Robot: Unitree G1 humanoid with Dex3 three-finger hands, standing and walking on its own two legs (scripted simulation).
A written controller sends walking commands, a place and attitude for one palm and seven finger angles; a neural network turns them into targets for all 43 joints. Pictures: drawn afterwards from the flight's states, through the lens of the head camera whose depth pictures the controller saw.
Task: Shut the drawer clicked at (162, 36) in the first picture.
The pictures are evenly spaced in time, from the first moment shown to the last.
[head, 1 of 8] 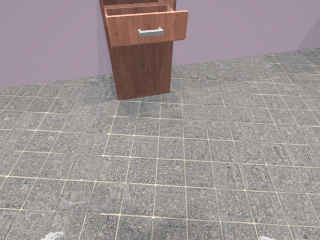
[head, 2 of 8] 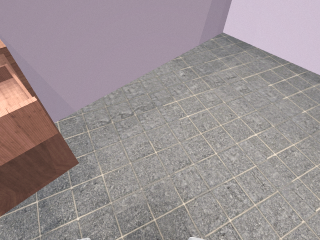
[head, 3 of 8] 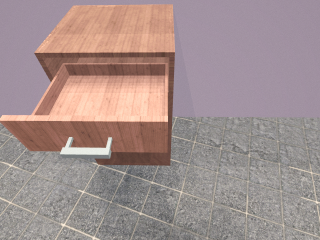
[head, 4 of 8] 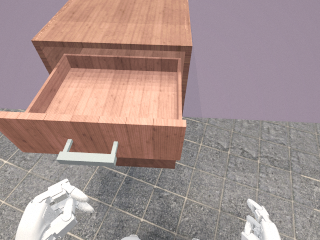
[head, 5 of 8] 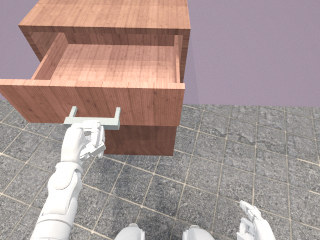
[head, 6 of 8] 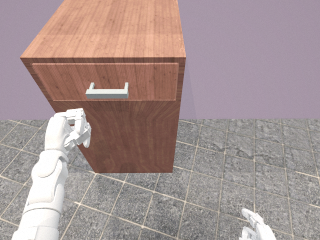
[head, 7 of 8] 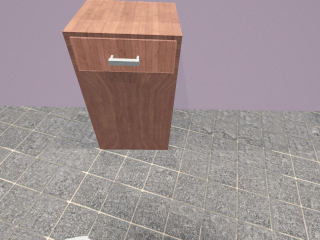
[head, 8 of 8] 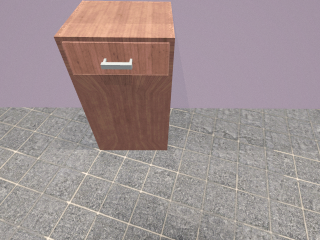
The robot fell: no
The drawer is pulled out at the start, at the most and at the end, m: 0.30 0.30 0.00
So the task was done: yes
